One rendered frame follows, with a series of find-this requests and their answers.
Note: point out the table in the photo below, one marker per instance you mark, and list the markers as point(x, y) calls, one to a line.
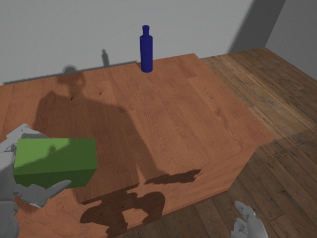
point(165, 141)

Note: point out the robot right hand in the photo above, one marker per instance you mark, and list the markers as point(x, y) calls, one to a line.
point(254, 227)

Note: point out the left robot forearm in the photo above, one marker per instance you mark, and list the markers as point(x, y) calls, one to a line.
point(9, 226)

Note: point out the robot left hand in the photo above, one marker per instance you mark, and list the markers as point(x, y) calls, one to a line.
point(34, 195)

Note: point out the sponge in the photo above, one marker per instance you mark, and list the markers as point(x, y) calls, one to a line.
point(47, 161)

